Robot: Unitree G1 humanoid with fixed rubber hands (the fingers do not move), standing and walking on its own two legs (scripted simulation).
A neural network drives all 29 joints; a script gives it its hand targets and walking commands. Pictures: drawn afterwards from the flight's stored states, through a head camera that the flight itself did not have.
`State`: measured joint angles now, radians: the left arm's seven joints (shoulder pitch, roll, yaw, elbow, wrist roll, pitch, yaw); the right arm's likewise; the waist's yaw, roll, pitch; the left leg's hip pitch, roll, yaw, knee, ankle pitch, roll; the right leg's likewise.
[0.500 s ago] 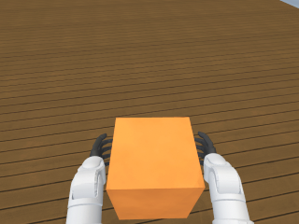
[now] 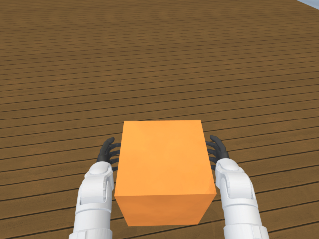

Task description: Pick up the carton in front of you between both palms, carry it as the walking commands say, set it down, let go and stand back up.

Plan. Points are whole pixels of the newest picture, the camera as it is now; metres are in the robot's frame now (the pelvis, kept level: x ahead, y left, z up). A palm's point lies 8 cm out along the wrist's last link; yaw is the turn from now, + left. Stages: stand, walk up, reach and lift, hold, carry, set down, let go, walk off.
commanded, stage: carry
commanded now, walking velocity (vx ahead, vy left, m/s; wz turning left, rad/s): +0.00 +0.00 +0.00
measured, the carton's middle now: (162, 175) +0.30 +0.00 -0.04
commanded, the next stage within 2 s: hold in 0.64 s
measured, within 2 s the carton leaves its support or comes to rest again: neither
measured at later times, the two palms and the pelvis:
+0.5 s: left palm (104, 171) +0.28 +0.15 +0.04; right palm (224, 168) +0.28 -0.15 +0.04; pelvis -0.01 +0.00 +0.00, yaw +0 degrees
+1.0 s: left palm (110, 177) +0.26 +0.13 +0.04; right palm (237, 186) +0.23 -0.17 +0.05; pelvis -0.04 +0.01 +0.01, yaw -6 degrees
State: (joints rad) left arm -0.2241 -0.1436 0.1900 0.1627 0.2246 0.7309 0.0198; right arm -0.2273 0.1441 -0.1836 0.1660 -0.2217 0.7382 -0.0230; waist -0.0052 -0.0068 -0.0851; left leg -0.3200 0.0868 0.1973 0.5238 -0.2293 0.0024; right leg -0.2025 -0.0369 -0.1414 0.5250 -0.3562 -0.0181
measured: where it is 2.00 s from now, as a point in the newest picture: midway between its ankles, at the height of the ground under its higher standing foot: outside the picture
